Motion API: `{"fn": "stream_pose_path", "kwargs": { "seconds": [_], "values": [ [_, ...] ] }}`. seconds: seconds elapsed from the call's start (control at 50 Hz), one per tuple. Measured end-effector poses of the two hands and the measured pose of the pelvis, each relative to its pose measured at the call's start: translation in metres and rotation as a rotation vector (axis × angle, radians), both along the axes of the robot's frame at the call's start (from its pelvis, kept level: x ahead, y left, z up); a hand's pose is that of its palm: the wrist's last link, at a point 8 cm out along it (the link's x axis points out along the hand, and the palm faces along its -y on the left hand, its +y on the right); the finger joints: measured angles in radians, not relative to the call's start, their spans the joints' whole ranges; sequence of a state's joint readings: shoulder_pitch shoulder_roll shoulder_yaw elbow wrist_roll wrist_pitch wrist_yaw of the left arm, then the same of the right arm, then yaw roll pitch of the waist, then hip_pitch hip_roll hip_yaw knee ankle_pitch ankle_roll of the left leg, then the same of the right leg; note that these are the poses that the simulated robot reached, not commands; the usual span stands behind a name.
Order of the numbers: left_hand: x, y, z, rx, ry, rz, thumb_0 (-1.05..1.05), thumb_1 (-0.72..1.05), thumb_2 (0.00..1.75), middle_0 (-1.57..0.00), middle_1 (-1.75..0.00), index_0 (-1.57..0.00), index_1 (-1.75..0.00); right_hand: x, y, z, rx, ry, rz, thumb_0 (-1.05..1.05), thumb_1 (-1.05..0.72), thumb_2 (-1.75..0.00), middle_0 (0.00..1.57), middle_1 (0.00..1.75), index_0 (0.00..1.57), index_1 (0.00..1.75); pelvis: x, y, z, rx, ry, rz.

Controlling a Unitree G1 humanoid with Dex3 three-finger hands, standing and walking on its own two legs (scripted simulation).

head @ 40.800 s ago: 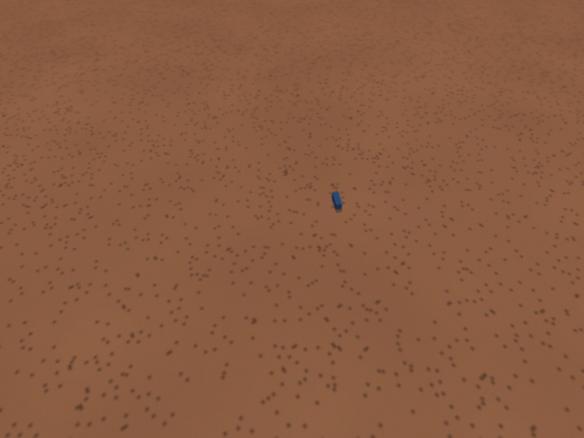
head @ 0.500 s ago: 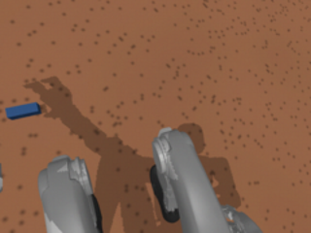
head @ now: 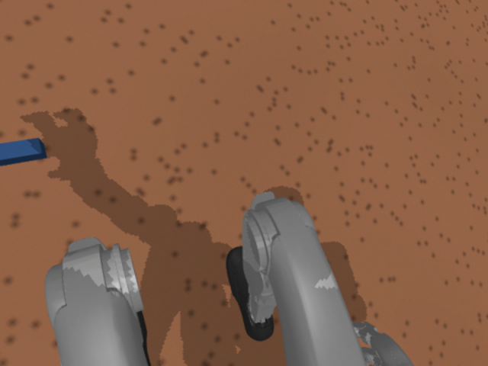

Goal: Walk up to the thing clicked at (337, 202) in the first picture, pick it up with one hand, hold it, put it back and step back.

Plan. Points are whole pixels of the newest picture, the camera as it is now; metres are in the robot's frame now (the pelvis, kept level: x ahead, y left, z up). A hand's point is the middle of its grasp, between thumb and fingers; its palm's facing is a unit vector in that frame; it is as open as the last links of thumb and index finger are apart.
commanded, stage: home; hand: left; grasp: from above
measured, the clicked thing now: (16, 152) +0.51 +0.29 -0.30
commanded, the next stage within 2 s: none
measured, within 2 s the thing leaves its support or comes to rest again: neither
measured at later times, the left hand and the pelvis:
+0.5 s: hand out of the picture +0.41 +0.30 -0.01, palm faces -0.31 -0.48 -0.82, open 8.4 cm; pelvis +0.01 +0.00 +0.10, yaw +3 degrees
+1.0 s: hand out of the picture +0.27 +0.23 +0.20, palm faces +0.07 -0.93 -0.35, open 7.4 cm; pelvis +0.04 -0.01 +0.29, yaw +8 degrees
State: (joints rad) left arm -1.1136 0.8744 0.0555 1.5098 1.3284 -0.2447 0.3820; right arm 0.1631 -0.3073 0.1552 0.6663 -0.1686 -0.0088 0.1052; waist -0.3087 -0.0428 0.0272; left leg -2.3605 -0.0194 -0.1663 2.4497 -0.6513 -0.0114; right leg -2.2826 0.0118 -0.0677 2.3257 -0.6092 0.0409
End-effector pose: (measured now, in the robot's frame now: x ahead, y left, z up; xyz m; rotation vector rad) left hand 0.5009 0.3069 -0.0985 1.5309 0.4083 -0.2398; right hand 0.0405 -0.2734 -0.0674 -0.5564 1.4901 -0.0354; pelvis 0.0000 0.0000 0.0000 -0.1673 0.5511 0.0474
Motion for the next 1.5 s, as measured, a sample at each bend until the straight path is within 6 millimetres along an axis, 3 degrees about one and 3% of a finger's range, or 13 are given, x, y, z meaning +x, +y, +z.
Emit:
{"fn": "stream_pose_path", "kwargs": {
  "seconds": [0.1, 0.2, 0.3, 0.38, 0.48, 0.58, 0.7, 0.8, 0.98, 1.22, 1.36, 1.5],
  "values": [
    [0.02, 0.007, 0.012, 0.036, -0.059, 0.062, 0.0, -0.24, 0.8, -0.31, -0.75, -0.31, -0.75, -0.006, 0.017, -0.008, 0.056, 0.017, -0.05, 0.0, -0.9, -0.9, 0.2, 0.3, 0.2, 0.3, 0.007, 0.003, 0.001, -0.003, 0.041, -0.002],
    [0.02, 0.011, 0.029, 0.025, -0.036, 0.139, 0.0, -0.12, 0.83, -0.28, -0.68, -0.27, -0.68, -0.004, 0.029, -0.007, 0.112, 0.014, -0.099, 0.0, -0.9, -0.9, 0.2, 0.3, 0.21, 0.3, 0.013, 0.005, 0.013, -0.002, 0.071, 0.0],
    [-0.002, 0.012, 0.055, -0.062, 0.006, 0.211, 0.0, 0.11, 0.83, -0.25, -0.55, -0.24, -0.55, 0.007, 0.03, 0.006, 0.151, -0.004, -0.128, 0.0, -0.9, -0.9, 0.2, 0.3, 0.21, 0.3, 0.015, 0.005, 0.036, 0.004, 0.088, 0.01],
    [-0.034, 0.014, 0.091, -0.178, 0.0, 0.265, 0.0, 0.35, 0.82, -0.23, -0.43, -0.22, -0.43, 0.025, 0.022, 0.025, 0.154, -0.045, -0.127, 0.0, -0.9, -0.9, 0.2, 0.3, 0.21, 0.3, 0.015, 0.005, 0.061, 0.016, 0.092, 0.022],
    [-0.084, 0.018, 0.135, -0.326, 0.006, 0.349, 0.0, 0.64, 0.85, -0.22, -0.35, -0.21, -0.35, 0.064, 0.011, 0.057, 0.137, -0.149, -0.085, 0.0, -0.91, -0.9, 0.2, 0.3, 0.21, 0.3, 0.012, 0.003, 0.097, 0.034, 0.078, 0.03],
    [-0.136, 0.011, 0.173, -0.482, 0.018, 0.437, 0.01, 0.79, 0.87, -0.21, -0.32, -0.21, -0.32, 0.114, 0.009, 0.1, 0.13, -0.307, -0.028, 0.0, -0.91, -0.9, 0.2, 0.3, 0.2, 0.3, 0.01, 0.0, 0.134, 0.049, 0.044, 0.041],
    [-0.184, -0.007, 0.217, -0.642, 0.026, 0.558, 0.01, 0.86, 0.89, -0.21, -0.31, -0.21, -0.3, 0.167, 0.024, 0.156, 0.162, -0.504, 0.018, 0.01, -0.91, -0.9, 0.2, 0.3, 0.2, 0.3, 0.012, -0.003, 0.181, 0.066, -0.007, 0.057],
    [-0.21, -0.02, 0.254, -0.768, 0.024, 0.684, 0.01, 0.88, 0.89, -0.21, -0.3, -0.21, -0.3, 0.192, 0.042, 0.201, 0.208, -0.619, 0.029, 0.01, -0.91, -0.9, 0.2, 0.3, 0.2, 0.3, 0.018, -0.005, 0.219, 0.083, -0.054, 0.069],
    [-0.243, -0.036, 0.324, -0.955, 0.044, 0.878, 0.01, 0.89, 0.9, -0.21, -0.3, -0.21, -0.3, 0.201, 0.06, 0.27, 0.253, -0.706, -0.004, 0.01, -0.91, -0.9, 0.2, 0.3, 0.21, 0.3, 0.035, -0.005, 0.284, 0.105, -0.139, 0.08],
    [-0.279, -0.051, 0.416, -1.112, 0.051, 1.031, 0.02, 0.9, 0.9, -0.2, -0.3, -0.2, -0.3, 0.194, 0.055, 0.352, 0.195, -0.774, -0.057, 0.01, -0.91, -0.9, 0.2, 0.3, 0.21, 0.3, 0.068, -0.002, 0.359, 0.127, -0.26, 0.101],
    [-0.297, -0.056, 0.462, -1.127, 0.033, 1.021, 0.01, 0.9, 0.9, -0.2, -0.3, -0.2, -0.3, 0.208, 0.054, 0.388, 0.185, -0.872, -0.061, 0.01, -0.91, -0.9, 0.2, 0.3, 0.21, 0.3, 0.084, 0.001, 0.386, 0.136, -0.32, 0.108],
    [-0.312, -0.056, 0.478, -1.135, 0.021, 1.023, 0.01, 0.9, 0.9, -0.2, -0.3, -0.2, -0.3, 0.229, 0.06, 0.408, 0.206, -0.96, -0.018, 0.01, -0.91, -0.9, 0.2, 0.3, 0.21, 0.3, 0.088, 0.003, 0.394, 0.146, -0.36, 0.117]
  ]
}}
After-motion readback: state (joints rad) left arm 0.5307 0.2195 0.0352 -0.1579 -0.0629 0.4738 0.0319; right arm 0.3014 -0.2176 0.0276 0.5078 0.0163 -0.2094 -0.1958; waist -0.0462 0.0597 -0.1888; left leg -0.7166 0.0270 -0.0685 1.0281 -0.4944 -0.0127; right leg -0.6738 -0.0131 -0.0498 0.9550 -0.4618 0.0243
